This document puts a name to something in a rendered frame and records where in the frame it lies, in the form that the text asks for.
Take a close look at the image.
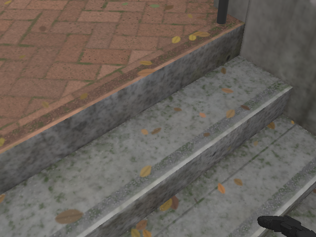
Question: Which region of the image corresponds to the right robot hand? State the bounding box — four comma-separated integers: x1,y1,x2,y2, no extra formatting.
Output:
257,215,316,237

